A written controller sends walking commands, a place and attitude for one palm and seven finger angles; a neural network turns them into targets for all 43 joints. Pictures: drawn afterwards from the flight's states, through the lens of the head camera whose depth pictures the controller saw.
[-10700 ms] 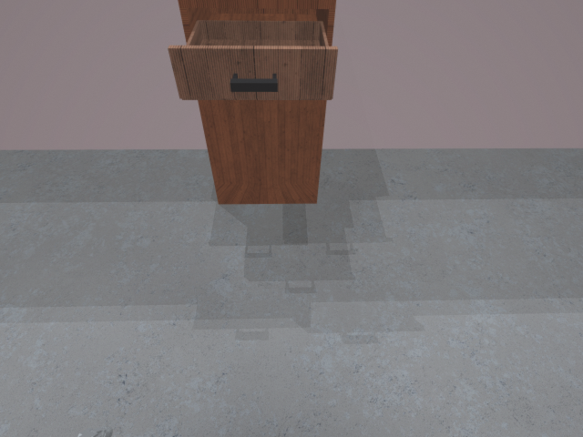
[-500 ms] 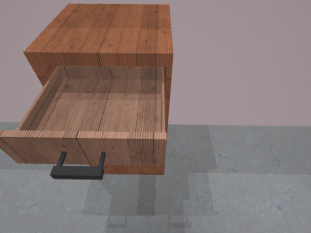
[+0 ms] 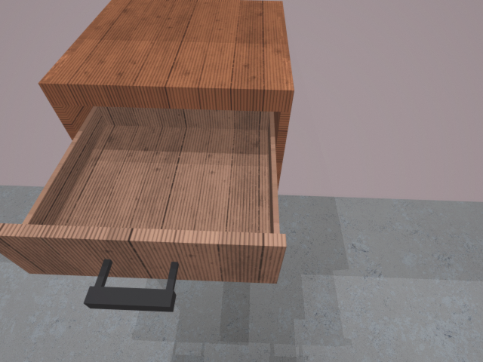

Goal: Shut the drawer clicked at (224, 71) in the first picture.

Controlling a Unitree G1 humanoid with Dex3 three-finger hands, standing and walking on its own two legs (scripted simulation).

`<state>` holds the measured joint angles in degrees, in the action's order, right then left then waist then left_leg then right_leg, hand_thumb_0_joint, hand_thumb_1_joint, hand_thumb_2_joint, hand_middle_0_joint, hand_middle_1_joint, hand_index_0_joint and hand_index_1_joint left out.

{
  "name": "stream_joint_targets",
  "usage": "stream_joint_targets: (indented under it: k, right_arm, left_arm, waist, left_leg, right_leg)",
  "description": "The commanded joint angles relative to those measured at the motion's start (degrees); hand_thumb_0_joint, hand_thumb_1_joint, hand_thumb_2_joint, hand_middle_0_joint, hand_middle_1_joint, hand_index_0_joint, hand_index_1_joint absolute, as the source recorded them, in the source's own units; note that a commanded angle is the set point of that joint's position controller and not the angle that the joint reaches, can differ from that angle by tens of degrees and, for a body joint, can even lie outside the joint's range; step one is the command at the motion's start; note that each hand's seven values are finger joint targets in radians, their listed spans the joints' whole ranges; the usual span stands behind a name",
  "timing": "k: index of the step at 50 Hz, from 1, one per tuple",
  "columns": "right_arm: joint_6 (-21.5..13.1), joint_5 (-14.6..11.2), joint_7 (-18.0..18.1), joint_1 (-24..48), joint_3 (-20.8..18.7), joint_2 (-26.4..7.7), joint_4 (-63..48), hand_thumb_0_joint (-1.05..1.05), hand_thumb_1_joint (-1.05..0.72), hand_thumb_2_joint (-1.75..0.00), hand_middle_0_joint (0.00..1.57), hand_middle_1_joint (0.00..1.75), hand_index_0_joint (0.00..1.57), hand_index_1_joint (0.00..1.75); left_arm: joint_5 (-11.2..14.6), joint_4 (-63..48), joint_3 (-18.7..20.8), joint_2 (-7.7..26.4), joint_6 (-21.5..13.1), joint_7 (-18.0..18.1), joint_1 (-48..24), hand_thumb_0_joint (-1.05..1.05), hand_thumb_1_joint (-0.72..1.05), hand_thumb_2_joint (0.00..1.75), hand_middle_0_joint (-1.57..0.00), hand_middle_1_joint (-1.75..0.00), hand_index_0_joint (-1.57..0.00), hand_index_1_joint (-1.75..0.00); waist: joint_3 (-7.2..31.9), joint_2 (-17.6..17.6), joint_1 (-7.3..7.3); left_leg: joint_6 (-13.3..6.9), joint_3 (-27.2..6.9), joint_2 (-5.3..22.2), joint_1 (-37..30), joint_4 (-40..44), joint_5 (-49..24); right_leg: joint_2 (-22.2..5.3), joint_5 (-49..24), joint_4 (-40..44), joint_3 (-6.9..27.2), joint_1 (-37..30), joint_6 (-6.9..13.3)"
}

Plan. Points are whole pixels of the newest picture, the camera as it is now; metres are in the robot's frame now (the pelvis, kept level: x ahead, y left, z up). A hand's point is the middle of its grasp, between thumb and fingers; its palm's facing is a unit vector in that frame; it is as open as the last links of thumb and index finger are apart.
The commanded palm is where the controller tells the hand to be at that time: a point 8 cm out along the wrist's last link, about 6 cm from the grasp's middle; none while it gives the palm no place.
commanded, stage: come to a stop and stand still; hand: left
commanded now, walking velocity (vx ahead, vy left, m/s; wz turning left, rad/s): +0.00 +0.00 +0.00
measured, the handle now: (135, 283) +0.23 +0.18 +0.04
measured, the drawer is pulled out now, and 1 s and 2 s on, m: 0.29 0.29 0.29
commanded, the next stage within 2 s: look again from close up in 0.32 s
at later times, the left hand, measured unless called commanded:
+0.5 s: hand out of the picture +0.03 +0.19 -0.16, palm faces +0.03 -0.97 -0.24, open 7.4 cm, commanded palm none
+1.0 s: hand out of the picture -0.02 +0.16 -0.16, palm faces +0.02 -0.98 -0.21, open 7.4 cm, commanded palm none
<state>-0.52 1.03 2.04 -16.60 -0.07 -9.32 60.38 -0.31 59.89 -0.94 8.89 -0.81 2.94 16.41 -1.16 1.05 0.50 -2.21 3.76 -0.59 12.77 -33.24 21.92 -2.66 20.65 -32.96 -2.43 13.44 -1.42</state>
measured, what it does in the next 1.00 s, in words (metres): stands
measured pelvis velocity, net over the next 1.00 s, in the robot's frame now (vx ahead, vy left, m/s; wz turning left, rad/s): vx -0.02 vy -0.01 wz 0.00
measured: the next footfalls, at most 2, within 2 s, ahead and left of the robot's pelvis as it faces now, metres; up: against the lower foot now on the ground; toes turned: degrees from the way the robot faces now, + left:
none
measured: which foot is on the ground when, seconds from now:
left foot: down 0.00-1.00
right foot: down 0.00-1.00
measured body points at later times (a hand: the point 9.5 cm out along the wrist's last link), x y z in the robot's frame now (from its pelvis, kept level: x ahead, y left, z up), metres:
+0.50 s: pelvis +0.00 +0.00 +0.01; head +0.01 +0.00 +0.46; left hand +0.03 +0.24 -0.14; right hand +0.05 -0.23 -0.15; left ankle -0.05 +0.09 -0.73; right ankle -0.04 -0.14 -0.73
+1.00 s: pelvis -0.02 -0.01 +0.01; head +0.00 -0.02 +0.46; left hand -0.02 +0.21 -0.15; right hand -0.02 -0.23 -0.16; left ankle -0.05 +0.09 -0.73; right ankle -0.04 -0.14 -0.73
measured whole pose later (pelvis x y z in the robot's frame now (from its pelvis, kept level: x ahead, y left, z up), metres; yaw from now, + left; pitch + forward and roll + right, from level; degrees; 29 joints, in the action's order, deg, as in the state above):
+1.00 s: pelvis -0.02 -0.01 +0.01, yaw +0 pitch -1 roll +0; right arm -0.5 0.1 1.6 -15.1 0.0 -8.4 66.3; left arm -0.7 63.2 -0.7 8.4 -0.1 2.8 16.7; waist -2.8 0.5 -0.1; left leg -1.6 4.0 -0.8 7.2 -25.2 16.6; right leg -2.5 16.6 -27.0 -2.3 8.9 -1.0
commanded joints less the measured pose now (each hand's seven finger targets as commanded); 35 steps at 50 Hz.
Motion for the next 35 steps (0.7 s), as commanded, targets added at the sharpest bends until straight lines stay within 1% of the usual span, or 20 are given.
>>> stream_joint_targets:
  k: [1, 4, 5, 6, 9, 10, 11, 14, 15, 17, 18, 20, 23, 26, 28, 30, 31, 32, 34, 35]
  right_arm:
    - [-1.10, -0.24, 0.31, -2.38, -1.80, -7.22, -1.81, 0.00, -0.90, -0.90, 0.20, 0.30, 0.20, 0.30]
    - [-0.81, -0.26, 0.24, -0.42, -1.77, -7.20, -1.94, 0.00, -0.90, -0.90, 0.20, 0.30, 0.20, 0.30]
    - [-0.71, -0.27, 0.23, -0.08, -1.94, -7.59, -2.15, 0.00, -0.90, -0.90, 0.20, 0.30, 0.20, 0.30]
    - [-0.72, -0.25, 0.24, 0.24, -1.86, -7.77, -2.03, 0.00, -0.90, -0.90, 0.20, 0.30, 0.20, 0.30]
    - [-0.66, -0.32, 0.15, 1.72, -1.80, -7.84, -2.14, 0.00, -0.90, -0.90, 0.20, 0.30, 0.20, 0.30]
    - [-0.65, -0.33, 0.13, 1.59, -1.94, -8.22, -2.27, 0.00, -0.90, -0.90, 0.20, 0.30, 0.20, 0.30]
    - [-0.59, -0.30, 0.14, 1.92, -1.88, -8.38, -2.29, 0.00, -0.90, -0.90, 0.20, 0.30, 0.20, 0.30]
    - [-0.46, -0.34, -0.02, 2.93, -1.75, -8.18, -2.13, 0.00, -0.90, -0.90, 0.20, 0.30, 0.20, 0.30]
    - [-0.44, -0.42, -0.07, 2.80, -1.81, -8.40, -2.25, 0.00, -0.90, -0.90, 0.20, 0.30, 0.20, 0.30]
    - [-0.45, -0.40, -0.10, 2.94, -1.72, -8.37, -1.96, 0.00, -0.90, -0.90, 0.20, 0.30, 0.20, 0.30]
    - [-0.43, -0.40, -0.14, 3.17, -1.70, -8.18, -1.90, 0.00, -0.90, -0.90, 0.20, 0.30, 0.20, 0.30]
    - [-0.42, -0.52, -0.25, 2.74, -1.65, -8.34, -1.61, 0.00, -0.90, -0.90, 0.20, 0.30, 0.20, 0.30]
    - [-0.40, -0.57, -0.36, 2.80, -1.54, -7.94, -0.86, 0.00, -0.90, -0.90, 0.20, 0.30, 0.20, 0.30]
    - [-0.45, -0.59, -0.44, 2.32, -1.49, -7.83, 0.00, 0.00, -0.90, -0.90, 0.20, 0.30, 0.20, 0.30]
    - [-0.55, -0.68, -0.43, 1.75, -1.34, -7.51, 0.64, 0.00, -0.90, -0.90, 0.20, 0.30, 0.20, 0.30]
    - [-0.60, -0.77, -0.45, 1.15, -1.31, -7.43, 1.12, 0.00, -0.90, -0.90, 0.20, 0.30, 0.20, 0.30]
    - [-0.60, -0.74, -0.41, 1.19, -1.25, -7.44, 1.38, 0.00, -0.90, -0.90, 0.20, 0.30, 0.20, 0.30]
    - [-0.63, -0.79, -0.39, 0.87, -1.21, -7.11, 1.69, 0.00, -0.90, -0.90, 0.20, 0.30, 0.20, 0.30]
    - [-0.68, -0.83, -0.39, 0.35, -1.15, -6.64, 2.35, 0.00, -0.90, -0.90, 0.20, 0.30, 0.20, 0.30]
    - [-0.59, -0.88, -0.40, 0.08, -1.09, -6.81, 2.49, 0.00, -0.90, -0.90, 0.20, 0.30, 0.20, 0.30]
  left_arm:
    - [0.00, -2.86, 1.66, 6.17, -0.39, 0.99, 3.67, 0.00, 0.90, 0.90, -0.20, -0.30, -0.20, -0.30]
    - [-0.04, -3.18, 1.82, 6.47, 0.02, 1.05, 2.72, 0.00, 0.90, 0.90, -0.20, -0.30, -0.20, -0.30]
    - [-0.08, -3.38, 1.88, 7.13, 0.31, 0.96, 1.95, 0.00, 0.90, 0.90, -0.20, -0.30, -0.20, -0.30]
    - [-0.09, -3.52, 1.89, 6.98, 0.33, 0.96, 1.90, 0.00, 0.90, 0.90, -0.20, -0.30, -0.20, -0.30]
    - [-0.16, -3.64, 1.98, 7.32, 0.30, 0.97, 1.58, 0.00, 0.90, 0.90, -0.20, -0.30, -0.20, -0.30]
    - [-0.16, -3.84, 2.06, 7.74, 0.49, 0.89, 1.04, 0.00, 0.90, 0.90, -0.20, -0.30, -0.20, -0.30]
    - [-0.16, -4.04, 2.07, 7.57, 0.54, 0.90, 1.11, 0.00, 0.90, 0.90, -0.20, -0.30, -0.20, -0.30]
    - [-0.25, -3.94, 1.97, 7.57, 0.57, 0.87, 1.00, 0.00, 0.90, 0.90, -0.20, -0.30, -0.20, -0.30]
    - [-0.28, -4.13, 1.98, 8.09, 0.70, 0.76, 0.52, 0.00, 0.90, 0.90, -0.20, -0.30, -0.20, -0.30]
    - [-0.28, -3.99, 1.95, 7.80, 0.67, 0.76, 0.75, 0.00, 0.90, 0.90, -0.20, -0.30, -0.20, -0.30]
    - [-0.32, -3.82, 1.96, 7.74, 0.58, 0.76, 0.91, 0.00, 0.90, 0.90, -0.20, -0.30, -0.20, -0.30]
    - [-0.25, -3.70, 1.90, 8.30, 0.61, 0.62, 0.67, 0.00, 0.90, 0.90, -0.20, -0.30, -0.20, -0.30]
    - [-0.32, -3.18, 1.84, 7.91, 0.45, 0.62, 1.19, 0.00, 0.90, 0.90, -0.20, -0.30, -0.20, -0.30]
    - [-0.32, -2.60, 1.80, 7.94, 0.38, 0.51, 1.35, 0.00, 0.90, 0.90, -0.20, -0.30, -0.20, -0.30]
    - [-0.33, -2.10, 1.79, 7.78, 0.27, 0.54, 1.82, 0.00, 0.90, 0.90, -0.20, -0.30, -0.20, -0.30]
    - [-0.23, -1.55, 1.68, 7.94, 0.29, 0.43, 2.02, 0.00, 0.90, 0.90, -0.20, -0.30, -0.20, -0.30]
    - [-0.25, -1.32, 1.69, 7.61, 0.30, 0.47, 2.19, 0.00, 0.90, 0.90, -0.20, -0.30, -0.20, -0.30]
    - [-0.29, -0.98, 1.69, 7.43, 0.28, 0.48, 2.43, 0.00, 0.90, 0.90, -0.20, -0.30, -0.20, -0.30]
    - [-0.28, -0.34, 1.58, 7.15, 0.14, 0.46, 3.00, 0.00, 0.90, 0.90, -0.20, -0.30, -0.20, -0.30]
    - [-0.19, -0.24, 1.52, 7.55, 0.27, 0.37, 2.61, 0.00, 0.90, 0.90, -0.20, -0.30, -0.20, -0.30]
  waist:
    - [3.60, -0.57, -0.38]
    - [1.79, -0.35, -0.52]
    - [0.85, 0.57, -0.35]
    - [1.38, 0.83, -0.53]
    - [1.42, -0.60, -0.65]
    - [1.35, 0.69, -0.45]
    - [1.57, 0.46, -0.69]
    - [0.56, -0.17, -0.73]
    - [-0.20, 0.44, -0.54]
    - [0.28, 0.24, -0.70]
    - [0.30, -0.66, -0.72]
    - [-0.29, -0.14, -0.59]
    - [-0.62, -1.52, -0.65]
    - [-1.35, -1.61, -0.65]
    - [-0.91, -1.41, -0.54]
    - [-0.78, -0.33, -0.53]
    - [-1.27, -0.20, -0.69]
    - [-1.42, -0.80, -0.66]
    - [-1.28, -0.50, -0.65]
    - [-2.18, -0.60, -0.61]
  left_leg:
    - [-0.47, -6.24, 6.88, -6.08, 2.72, -42.88]
    - [-0.27, -6.40, 6.61, -5.98, 4.70, -39.14]
    - [-0.17, -6.44, 6.88, -6.19, 5.42, -39.45]
    - [-0.25, -6.56, 6.84, -6.65, 5.58, -40.70]
    - [-0.02, -6.34, 6.41, -7.07, 6.35, -38.74]
    - [0.10, -6.48, 6.63, -7.53, 7.00, -39.87]
    - [0.03, -6.44, 6.65, -7.68, 7.05, -40.10]
    - [0.02, -6.28, 6.35, -7.55, 8.15, -35.62]
    - [0.07, -6.41, 6.39, -7.24, 8.86, -35.04]
    - [0.01, -6.39, 6.40, -7.62, 9.09, -34.47]
    - [-0.11, -6.31, 6.35, -7.92, 9.13, -33.54]
    - [-0.06, -6.29, 6.39, -7.50, 9.98, -31.50]
    - [-0.31, -6.40, 6.22, -7.19, 10.36, -27.90]
    - [-0.35, -6.29, 6.25, -6.70, 10.99, -26.19]
    - [-0.33, -6.33, 6.21, -6.94, 11.05, -26.09]
    - [-0.41, -6.47, 6.33, -7.13, 11.60, -25.81]
    - [-0.41, -6.39, 6.34, -6.87, 11.49, -25.44]
    - [-0.44, -6.39, 6.34, -6.69, 11.50, -24.92]
    - [-0.46, -6.22, 6.28, -6.90, 11.49, -23.93]
    - [-0.47, -6.47, 6.37, -6.24, 12.02, -23.28]
  right_leg:
    - [-3.29, -29.07, 0.52, 1.99, -2.75, 3.27]
    - [-3.48, -25.99, 1.99, 2.27, -2.75, 3.00]
    - [-3.28, -25.29, 1.78, 2.12, -2.37, 2.77]
    - [-3.37, -25.31, 2.08, 1.85, -3.00, 2.61]
    - [-3.86, -26.37, 3.47, 2.32, -3.97, 2.54]
    - [-3.79, -26.04, 3.02, 1.83, -3.97, 2.42]
    - [-3.72, -25.37, 3.47, 1.80, -4.21, 2.23]
    - [-4.18, -23.58, 5.48, 2.30, -4.05, 2.04]
    - [-3.92, -22.99, 5.43, 2.21, -3.98, 2.00]
    - [-4.14, -22.05, 6.06, 2.06, -4.24, 1.84]
    - [-4.24, -22.31, 6.61, 2.44, -4.17, 1.85]
    - [-4.33, -21.52, 6.94, 2.31, -4.30, 1.82]
    - [-4.63, -20.05, 8.32, 2.78, -4.05, 1.78]
    - [-4.62, -19.27, 8.75, 2.80, -3.85, 1.88]
    - [-4.75, -19.47, 8.93, 2.91, -4.12, 1.97]
    - [-4.57, -18.56, 9.10, 2.74, -4.20, 2.07]
    - [-4.63, -17.91, 9.22, 2.66, -3.90, 1.98]
    - [-4.63, -17.75, 9.39, 2.75, -3.84, 1.95]
    - [-4.84, -17.94, 9.79, 3.14, -3.67, 2.12]
    - [-4.64, -17.04, 9.78, 2.81, -3.53, 2.21]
